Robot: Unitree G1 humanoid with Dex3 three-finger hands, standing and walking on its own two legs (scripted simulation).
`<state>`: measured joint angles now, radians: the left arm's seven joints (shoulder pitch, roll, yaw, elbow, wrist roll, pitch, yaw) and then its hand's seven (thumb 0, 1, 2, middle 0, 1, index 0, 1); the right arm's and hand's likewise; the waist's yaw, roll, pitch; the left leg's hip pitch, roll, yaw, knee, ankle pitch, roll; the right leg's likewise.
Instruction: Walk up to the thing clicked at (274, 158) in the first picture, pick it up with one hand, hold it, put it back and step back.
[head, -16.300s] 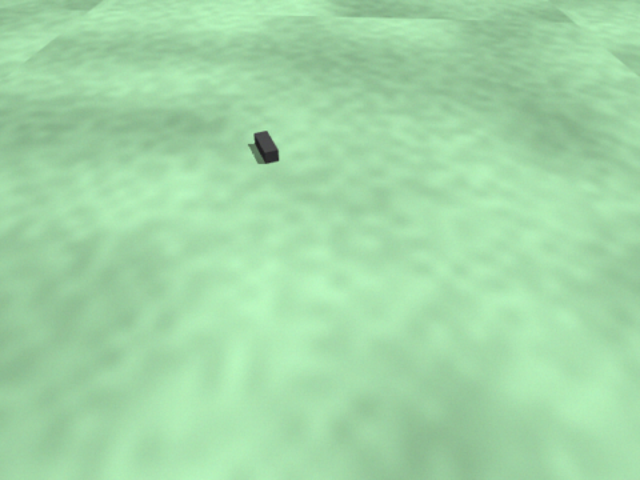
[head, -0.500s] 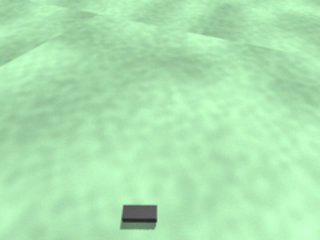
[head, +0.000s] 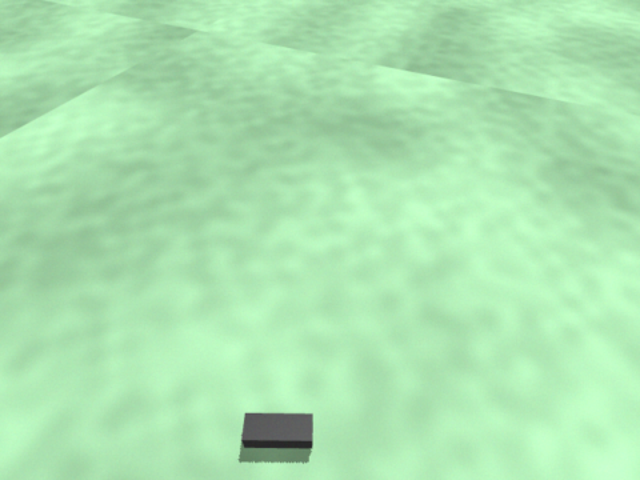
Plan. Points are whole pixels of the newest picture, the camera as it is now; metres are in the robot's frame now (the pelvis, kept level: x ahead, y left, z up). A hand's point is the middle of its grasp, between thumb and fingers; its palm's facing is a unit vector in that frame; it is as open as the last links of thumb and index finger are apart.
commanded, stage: stand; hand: left
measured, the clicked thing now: (278, 430) +0.44 +0.11 -0.75
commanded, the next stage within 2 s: walk up in 0.12 s
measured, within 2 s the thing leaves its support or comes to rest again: neither
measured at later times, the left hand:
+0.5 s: hand out of the picture +0.08 +0.17 -0.19, palm faces -0.10 -0.91 -0.39, open 7.4 cm
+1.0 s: hand out of the picture +0.06 +0.18 -0.17, palm faces +0.02 -0.89 -0.45, open 7.4 cm
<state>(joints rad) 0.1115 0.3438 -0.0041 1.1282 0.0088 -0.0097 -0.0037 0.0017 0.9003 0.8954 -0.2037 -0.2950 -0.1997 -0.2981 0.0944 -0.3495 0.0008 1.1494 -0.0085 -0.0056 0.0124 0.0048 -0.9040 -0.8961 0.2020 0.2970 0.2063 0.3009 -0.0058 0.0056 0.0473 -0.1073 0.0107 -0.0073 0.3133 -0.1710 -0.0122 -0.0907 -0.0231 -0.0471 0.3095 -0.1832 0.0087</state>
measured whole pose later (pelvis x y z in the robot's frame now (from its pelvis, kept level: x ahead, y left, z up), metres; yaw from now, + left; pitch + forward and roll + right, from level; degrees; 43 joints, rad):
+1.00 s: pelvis -0.02 -0.11 -0.03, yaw +2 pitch -2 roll -1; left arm 0.18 0.43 0.05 0.90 0.00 0.00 0.04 0.00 0.90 0.90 -0.21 -0.30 -0.20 -0.30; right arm 0.18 -0.38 -0.06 0.85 -0.03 0.01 0.03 0.00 -0.90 -0.90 0.20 0.30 0.21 0.30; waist -0.01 0.01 0.13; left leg -0.30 -0.03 0.01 0.70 -0.37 0.05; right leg -0.37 -0.03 0.02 0.87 -0.56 -0.03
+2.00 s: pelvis -0.01 -0.11 +0.00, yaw +1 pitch -3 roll +0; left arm 0.09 0.36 0.00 1.15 0.01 -0.02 0.00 0.00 0.90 0.90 -0.20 -0.29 -0.20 -0.30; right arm 0.08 -0.35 -0.02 1.12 -0.01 0.00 0.02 0.00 -0.90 -0.90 0.20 0.30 0.21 0.30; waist 0.01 0.01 0.04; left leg -0.09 -0.03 0.02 0.31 -0.18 0.03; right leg -0.11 -0.03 -0.03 0.31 -0.16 0.02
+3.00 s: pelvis +0.00 -0.13 +0.00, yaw +1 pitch -2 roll +0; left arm 0.11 0.35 -0.01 1.13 0.01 -0.01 0.00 0.00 0.90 0.90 -0.20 -0.29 -0.20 -0.30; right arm 0.10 -0.35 0.00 1.15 -0.01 -0.01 0.01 0.00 -0.90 -0.90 0.20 0.30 0.21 0.30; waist 0.00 0.01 0.05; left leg -0.07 0.00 0.01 0.29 -0.18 0.00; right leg -0.09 0.00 -0.04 0.30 -0.17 -0.01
